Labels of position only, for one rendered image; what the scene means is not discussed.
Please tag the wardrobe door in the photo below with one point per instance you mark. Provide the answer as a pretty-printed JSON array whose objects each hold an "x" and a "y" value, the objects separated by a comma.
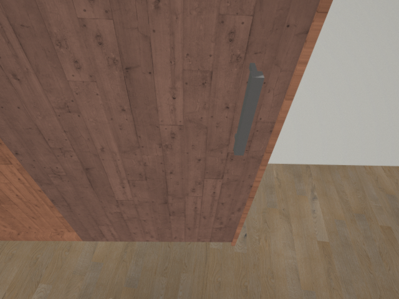
[
  {"x": 124, "y": 112},
  {"x": 23, "y": 205}
]

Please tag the handle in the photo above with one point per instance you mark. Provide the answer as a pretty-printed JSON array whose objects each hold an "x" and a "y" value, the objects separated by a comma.
[{"x": 253, "y": 90}]

